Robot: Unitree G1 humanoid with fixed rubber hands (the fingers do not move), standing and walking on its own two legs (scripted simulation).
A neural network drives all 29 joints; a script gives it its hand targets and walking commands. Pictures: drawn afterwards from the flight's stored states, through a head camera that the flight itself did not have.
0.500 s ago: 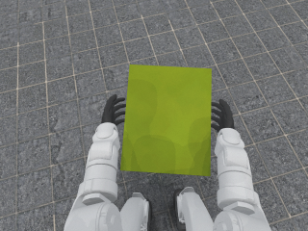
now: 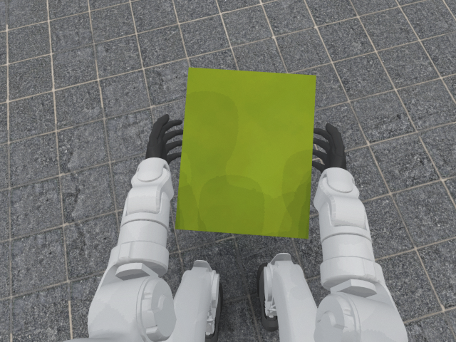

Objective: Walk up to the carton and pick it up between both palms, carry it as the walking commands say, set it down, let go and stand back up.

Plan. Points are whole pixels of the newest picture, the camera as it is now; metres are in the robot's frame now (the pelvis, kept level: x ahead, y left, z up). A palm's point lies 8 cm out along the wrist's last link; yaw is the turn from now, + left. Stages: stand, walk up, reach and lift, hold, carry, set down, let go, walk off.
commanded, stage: set down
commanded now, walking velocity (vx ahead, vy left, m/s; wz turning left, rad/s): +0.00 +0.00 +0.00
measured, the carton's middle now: (244, 158) +0.46 -0.01 -0.15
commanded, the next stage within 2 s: none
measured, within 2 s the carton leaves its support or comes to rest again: neither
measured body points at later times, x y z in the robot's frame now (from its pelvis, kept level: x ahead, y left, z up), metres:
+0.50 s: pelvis -0.02 +0.01 -0.08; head +0.23 +0.00 +0.29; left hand +0.47 +0.14 -0.15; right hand +0.45 -0.17 -0.16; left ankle +0.05 +0.10 -0.58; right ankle +0.10 -0.09 -0.58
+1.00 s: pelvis -0.03 +0.01 -0.14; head +0.27 +0.00 +0.19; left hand +0.50 +0.14 -0.24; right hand +0.47 -0.17 -0.25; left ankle +0.05 +0.10 -0.58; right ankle +0.10 -0.09 -0.58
